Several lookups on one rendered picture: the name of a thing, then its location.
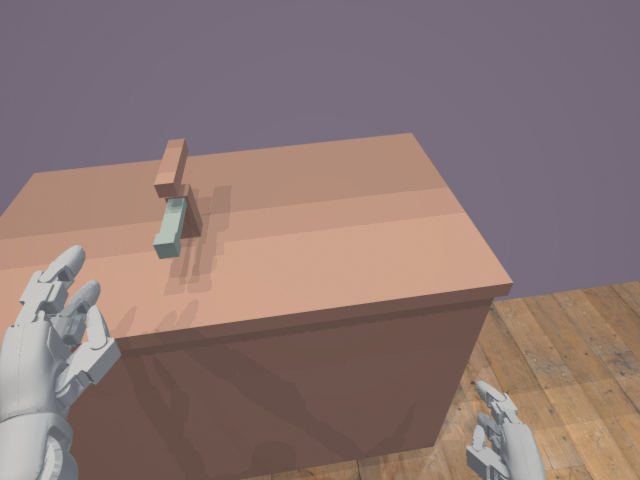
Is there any tap lever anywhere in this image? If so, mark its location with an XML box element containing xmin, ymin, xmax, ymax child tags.
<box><xmin>153</xmin><ymin>197</ymin><xmax>187</xmax><ymax>259</ymax></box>

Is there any counter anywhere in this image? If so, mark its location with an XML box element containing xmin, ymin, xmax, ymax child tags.
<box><xmin>0</xmin><ymin>133</ymin><xmax>513</xmax><ymax>480</ymax></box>

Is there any left robot forearm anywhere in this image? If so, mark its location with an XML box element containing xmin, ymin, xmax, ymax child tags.
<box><xmin>0</xmin><ymin>412</ymin><xmax>78</xmax><ymax>480</ymax></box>

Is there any left robot hand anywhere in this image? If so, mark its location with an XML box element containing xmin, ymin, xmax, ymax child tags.
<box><xmin>0</xmin><ymin>245</ymin><xmax>121</xmax><ymax>423</ymax></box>

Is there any right robot hand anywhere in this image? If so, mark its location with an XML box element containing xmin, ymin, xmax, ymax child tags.
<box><xmin>466</xmin><ymin>380</ymin><xmax>546</xmax><ymax>480</ymax></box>

